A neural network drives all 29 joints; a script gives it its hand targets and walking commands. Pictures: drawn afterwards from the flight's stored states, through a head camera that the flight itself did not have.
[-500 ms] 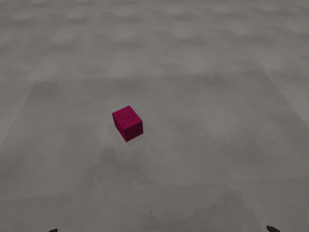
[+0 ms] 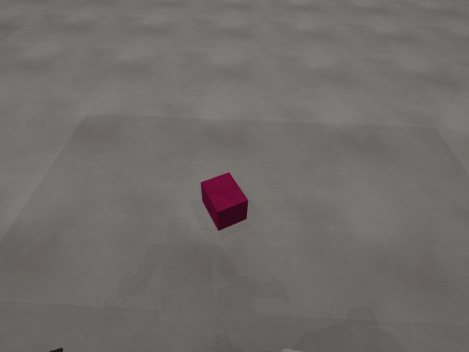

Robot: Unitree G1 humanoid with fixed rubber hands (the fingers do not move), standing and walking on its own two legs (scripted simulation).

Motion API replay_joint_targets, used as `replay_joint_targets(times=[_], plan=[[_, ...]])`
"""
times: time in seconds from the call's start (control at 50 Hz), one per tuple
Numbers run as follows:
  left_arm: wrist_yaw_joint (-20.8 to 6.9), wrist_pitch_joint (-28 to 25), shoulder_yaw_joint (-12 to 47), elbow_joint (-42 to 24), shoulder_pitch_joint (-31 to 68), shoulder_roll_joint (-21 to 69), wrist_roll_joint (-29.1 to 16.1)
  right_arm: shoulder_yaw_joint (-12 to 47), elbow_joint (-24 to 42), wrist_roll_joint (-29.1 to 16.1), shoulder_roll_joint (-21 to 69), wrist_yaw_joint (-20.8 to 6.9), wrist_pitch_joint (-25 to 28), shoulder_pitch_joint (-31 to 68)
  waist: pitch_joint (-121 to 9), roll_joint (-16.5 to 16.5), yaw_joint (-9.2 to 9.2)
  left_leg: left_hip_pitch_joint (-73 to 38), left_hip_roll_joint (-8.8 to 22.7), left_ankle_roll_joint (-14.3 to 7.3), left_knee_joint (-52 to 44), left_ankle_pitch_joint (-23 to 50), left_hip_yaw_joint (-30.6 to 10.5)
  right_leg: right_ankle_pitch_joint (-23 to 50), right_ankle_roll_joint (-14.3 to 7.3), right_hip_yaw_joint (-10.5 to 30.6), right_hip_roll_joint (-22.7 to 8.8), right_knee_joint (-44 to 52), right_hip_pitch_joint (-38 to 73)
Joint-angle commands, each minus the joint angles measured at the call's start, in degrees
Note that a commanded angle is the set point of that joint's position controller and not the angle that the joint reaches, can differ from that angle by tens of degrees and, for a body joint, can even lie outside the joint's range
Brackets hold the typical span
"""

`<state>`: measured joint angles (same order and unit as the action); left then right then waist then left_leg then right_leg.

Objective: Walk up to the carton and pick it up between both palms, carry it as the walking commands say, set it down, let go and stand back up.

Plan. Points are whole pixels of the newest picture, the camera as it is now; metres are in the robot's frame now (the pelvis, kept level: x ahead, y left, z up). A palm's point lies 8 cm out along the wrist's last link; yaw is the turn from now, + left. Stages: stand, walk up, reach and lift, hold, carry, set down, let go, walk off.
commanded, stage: walk up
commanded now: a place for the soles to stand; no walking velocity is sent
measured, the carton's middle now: (223, 201) +0.95 +0.02 -0.69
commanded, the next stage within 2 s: none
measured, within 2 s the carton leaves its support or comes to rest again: neither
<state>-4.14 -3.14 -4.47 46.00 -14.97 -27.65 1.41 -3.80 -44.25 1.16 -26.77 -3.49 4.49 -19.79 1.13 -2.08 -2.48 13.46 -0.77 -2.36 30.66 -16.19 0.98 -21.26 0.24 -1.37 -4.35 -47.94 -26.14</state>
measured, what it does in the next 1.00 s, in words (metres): walks ahead: right foot, then left foot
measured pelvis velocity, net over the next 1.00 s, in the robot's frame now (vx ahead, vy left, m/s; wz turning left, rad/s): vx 0.35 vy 0.00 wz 0.07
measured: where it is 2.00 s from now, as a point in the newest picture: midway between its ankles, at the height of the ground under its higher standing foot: (234, 306)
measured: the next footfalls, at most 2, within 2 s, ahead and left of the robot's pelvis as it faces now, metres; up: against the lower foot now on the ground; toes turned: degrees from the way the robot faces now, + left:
right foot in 0.10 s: +0.18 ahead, -0.14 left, +0.00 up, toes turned -3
left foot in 0.44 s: +0.29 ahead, +0.13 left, +0.00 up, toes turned +8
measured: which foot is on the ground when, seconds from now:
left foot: down 0.00-0.12, up 0.14-0.42, down 0.44-0.78, up 0.80-1.00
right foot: up 0.00-0.08, down 0.10-0.44, up 0.46-0.76, down 0.78-1.00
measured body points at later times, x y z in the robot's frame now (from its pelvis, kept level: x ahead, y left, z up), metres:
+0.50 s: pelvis +0.19 +0.01 -0.02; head +0.20 +0.03 +0.43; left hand +0.20 +0.37 -0.11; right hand +0.37 -0.31 -0.07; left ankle +0.25 +0.12 -0.73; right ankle +0.14 -0.13 -0.69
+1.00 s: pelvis +0.35 +0.00 -0.01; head +0.36 -0.01 +0.44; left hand +0.41 +0.35 -0.07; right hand +0.46 -0.33 -0.10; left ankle +0.41 +0.13 -0.71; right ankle +0.38 -0.13 -0.73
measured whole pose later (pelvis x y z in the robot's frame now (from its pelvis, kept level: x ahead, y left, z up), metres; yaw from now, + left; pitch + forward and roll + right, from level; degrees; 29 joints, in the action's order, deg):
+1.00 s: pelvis +0.35 +0.00 -0.01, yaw +4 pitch -1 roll +0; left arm -2.6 -4.9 -4.7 39.0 -19.5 -28.7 1.0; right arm -3.5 -42.7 0.7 -27.1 -2.7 4.8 -19.1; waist 2.7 0.9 1.4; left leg 27.3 3.4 -1.2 47.8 -22.0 2.1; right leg -17.3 -1.2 -3.6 -2.8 -36.0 -17.3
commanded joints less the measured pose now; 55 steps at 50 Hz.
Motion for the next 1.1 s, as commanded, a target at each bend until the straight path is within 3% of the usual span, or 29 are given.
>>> replay_joint_targets(times=[0.0, 0.08, 0.1, 0.12, 0.14, 0.16, 0.18, 0.24, 0.34, 0.4, 0.42, 0.44, 0.46, 0.48, 0.52, 0.56, 0.68, 0.74, 0.76, 0.78, 0.8, 0.82, 0.84, 0.9, 0.96, 1.02, 1.04, 1.06, 1.08], plan=[[-0.37, -1.2, -2.83, -5.16, 1.82, -8.98, -0.11, -3.82, 4.84, -0.01, -14.62, 0.28, 0.89, 1.13, 3.54, 10.39, 0.44, 4.92, 13.57, -10.83, -15.5, -12.3, -15.64, 3.41, -0.28, -0.26, 0.08, 7.66, 1.06], [0.37, -2.49, -4.08, -4.41, -5.07, -9.21, 0.43, -2.66, 6.39, -0.11, -11.71, 0.19, 0.35, 1.49, 0.28, 4.08, 4.81, 13.65, 9.26, -7.09, -2.42, -11.14, -10.35, 5.52, -1.89, -2.77, 4.38, 16.55, 20.09], [1.2, -2.92, -4.9, -3.86, -10.85, -11.11, 0.7, -1.79, 7.19, -0.02, -9.15, 0.52, 0.47, 1.14, -1.34, -2.43, 7.83, 19.63, 5.97, -5.05, 10.49, -6.52, -6.95, -1.81, -3.92, 4.55, 0.33, 20.67, 27.76], [1.7, -3.6, -6.06, -5.04, -13.02, -17.06, 1.06, -1.02, 8.96, -0.67, -6.1, 0.77, 0.89, 1.52, -3.46, -16.45, 8.92, 30.83, -2.5, -1.52, 30.59, -12.22, -1.86, -20.7, -12.08, 36.1, -19.02, 33.5, 30.96], [1.92, -3.63, -5.54, -6.5, -10.3, -16.81, -0.01, -1.91, 7.52, -0.42, -10.79, 1.63, 0.47, 1.79, -0.53, -5.68, 7.21, 33.89, -0.39, -1.05, 37.66, -14.45, -7.48, -21.45, -15.62, 40.71, -22.17, 34.71, 27.56], [2.16, -3.53, -5.15, -7.31, -8.26, -15.19, -0.61, -2.2, 6.42, -1.02, -12.24, 1.68, 0.62, 1.72, 1.98, -0.93, 6.0, 32.42, 2.25, -1.0, 37.28, -9.78, -9.43, -14.69, -16.59, 34.66, -20.26, 33.44, 23.68], [2.43, -3.39, -4.69, -7.74, -7.11, -13.37, -0.79, -2.2, 6.01, -1.19, -11.93, 1.43, 0.81, 0.87, 2.56, -0.91, 4.84, 30.56, 4.19, -0.23, 34.79, -7.64, -8.92, -8.57, -15.35, 27.18, -17.81, 32.91, 20.93], [2.16, -3.3, -4.04, -8.23, -5.92, -12.18, -0.05, -2.05, 4.02, -0.6, -10.14, 0.0, 0.89, -0.89, 1.92, -7.32, 3.65, 21.34, 4.6, 1.83, 23.04, -6.46, -2.53, 11.13, -13.51, 11.48, -11.97, 30.43, 16.07], [1.36, -2.92, -3.63, -9.92, -5.45, -13.41, -0.42, -2.29, 6.15, -0.69, -7.89, -0.94, 0.52, 4.58, 0.45, -8.17, 4.07, 9.06, 2.48, 1.84, 8.92, -0.02, 3.33, 11.16, -12.42, 5.41, -10.32, 27.77, 10.32], [1.19, -2.23, -1.99, -10.69, -5.4, -10.72, -0.73, -3.75, 4.19, -0.33, -9.39, -0.42, 1.12, -0.89, -1.11, -1.55, -0.1, -8.45, -0.98, 0.51, 1.07, 2.6, 4.86, 5.53, -9.59, 2.02, -7.45, 16.97, 0.3], [1.36, -2.25, -1.03, -11.33, -5.94, -8.23, -0.68, -4.79, 2.78, 0.25, -12.07, 0.4, 1.48, -6.72, -4.09, 7.44, -3.33, -16.89, 3.66, -1.97, -3.07, -6.3, -4.28, 5.33, -7.22, -1.14, -4.15, 1.42, -5.74], [1.53, -2.16, -0.39, -13.13, -6.07, -5.71, -0.65, -6.52, 4.0, 0.56, -19.27, 1.31, 2.09, -10.53, -5.88, 18.67, -5.1, -22.06, 23.16, -9.88, -13.29, -21.0, -37.79, -7.5, -2.96, -1.99, 3.81, -17.42, -19.73], [2.65, -1.41, -1.25, -10.94, -6.84, -10.52, -0.53, -6.47, 5.38, -1.43, -19.2, 1.73, 2.24, -7.13, -4.57, 7.02, -3.18, -15.29, 26.69, -13.83, -15.79, -22.1, -41.08, -7.29, -2.28, 8.1, 2.37, -22.55, -19.51], [2.68, -1.24, -1.69, -9.64, -6.96, -11.96, -0.95, -5.6, 5.87, -1.86, -17.13, 1.84, 2.23, -2.93, -0.79, 3.58, -0.89, -10.26, 24.44, -14.28, -14.51, -17.22, -34.84, -3.43, -1.94, 9.01, 0.4, -23.69, -19.12], [2.47, -1.62, -2.04, -7.84, -9.64, -11.68, -0.94, -4.44, 6.67, -1.49, -13.76, 2.16, 2.1, 1.07, 2.34, 6.63, 1.56, -3.36, 19.34, -11.49, -13.29, -7.15, -21.39, -0.05, -0.87, 8.11, -2.46, -15.63, -14.74], [1.41, -1.44, -1.97, -6.27, -11.31, -9.61, -0.75, -3.9, 6.75, -0.66, -13.11, 1.89, 2.13, 0.85, 1.1, 11.44, 1.43, 0.66, 16.18, -11.0, -11.55, 4.17, -12.66, 0.15, -0.12, 3.83, -2.31, -9.23, -7.52], [-0.12, -1.59, -2.6, -7.68, -4.15, -7.75, -0.35, -4.34, 7.71, -0.24, -14.71, 1.23, 1.95, 0.45, 2.06, 11.92, 0.64, 6.42, 14.76, -10.35, -11.48, -3.91, -8.67, 4.76, -0.82, -2.04, 0.72, 6.8, 1.71], [0.15, -2.26, -3.63, -6.07, -7.64, -8.25, -0.04, -3.38, 8.24, -0.36, -13.05, 1.06, 1.07, 1.7, 0.62, 7.28, 3.92, 12.87, 12.38, -7.66, -3.22, -8.88, -6.1, 6.5, -1.78, -3.88, 4.29, 14.68, 15.37], [0.76, -2.55, -4.34, -5.11, -11.48, -9.66, 0.01, -2.44, 8.2, 0.0, -10.47, 1.33, 0.98, -0.02, -1.1, 1.8, 5.85, 16.54, 10.01, -6.0, 5.95, -7.49, -3.86, 1.89, -2.82, -0.72, 3.92, 16.99, 22.86], [1.49, -3.03, -5.62, -5.42, -15.16, -14.2, 0.39, -1.39, 9.92, -0.56, -7.15, 1.43, 1.32, 0.52, -2.55, -11.47, 8.51, 27.07, 3.71, -2.02, 24.43, -7.28, 1.7, -12.85, -8.44, 21.78, -9.98, 26.38, 28.34], [1.8, -3.17, -5.68, -6.72, -15.09, -17.51, -0.16, -1.56, 9.66, -0.43, -8.98, 1.89, 0.98, 1.21, -2.58, -12.07, 8.26, 33.87, 0.95, -0.78, 34.5, -15.59, 0.6, -19.19, -15.54, 39.3, -20.36, 33.36, 27.53], [1.97, -3.03, -5.29, -7.65, -12.03, -16.43, -1.09, -2.24, 8.51, -0.74, -12.32, 2.27, 0.68, 2.04, -0.32, -3.91, 6.97, 33.11, 4.51, -0.83, 37.2, -12.79, -4.64, -15.05, -17.41, 36.59, -20.12, 32.49, 23.97], [2.34, -2.85, -4.93, -8.26, -9.92, -15.16, -1.28, -2.42, 7.24, -1.09, -12.48, 2.26, 0.76, 0.13, 0.91, -2.63, 5.54, 30.87, 6.11, -0.42, 35.77, -10.16, -5.2, -10.96, -17.08, 31.02, -18.19, 31.51, 20.07], [2.24, -2.44, -4.09, -8.87, -6.11, -13.48, -0.42, -2.57, 3.91, -0.59, -11.08, 1.18, 1.13, -3.67, 1.96, -8.63, 3.61, 20.46, 5.76, 1.22, 23.06, -8.71, -1.0, 2.74, -14.03, 13.8, -10.85, 28.61, 11.65], [1.55, -2.04, -3.48, -9.66, -4.99, -13.2, -0.47, -2.5, 4.06, -0.48, -8.88, 0.69, 0.92, -1.8, 1.36, -9.31, 3.6, 11.69, 3.71, 1.41, 14.59, -4.65, 2.4, 4.85, -13.61, 9.76, -9.62, 26.94, 6.13], [1.94, -0.81, -1.89, -10.08, -2.67, -10.85, -0.85, -2.82, 2.4, 0.0, -7.97, 1.84, 1.16, -4.65, 0.6, -5.07, 0.55, -1.83, -0.35, 0.75, 4.79, 2.95, 4.68, 5.01, -10.06, 5.18, -6.38, 16.97, -1.78], [2.31, -0.52, -0.91, -10.28, -3.39, -8.24, -0.72, -3.16, 1.95, 0.33, -8.84, 2.5, 1.36, -6.23, -0.2, 0.03, -0.66, -6.08, 0.79, -0.36, 1.09, 0.27, 0.81, 2.55, -7.89, 3.51, -4.68, 9.74, -4.7], [2.6, -0.37, 0.05, -11.54, -3.24, -4.62, -0.77, -4.14, 2.28, 1.09, -13.45, 3.27, 1.8, -7.8, -0.86, 12.17, -1.8, -9.66, 14.56, -4.69, -7.1, -5.11, -20.33, -2.96, -3.47, -0.69, 1.5, -5.46, -12.46], [3.61, 0.41, -0.46, -10.87, -4.94, -6.75, -0.53, -5.55, 3.95, 0.15, -18.63, 3.46, 1.74, -7.78, -1.38, 13.85, -1.65, -6.77, 25.63, -12.35, -13.31, -8.77, -37.48, -13.28, -2.13, 2.67, 4.32, -13.11, -15.43]])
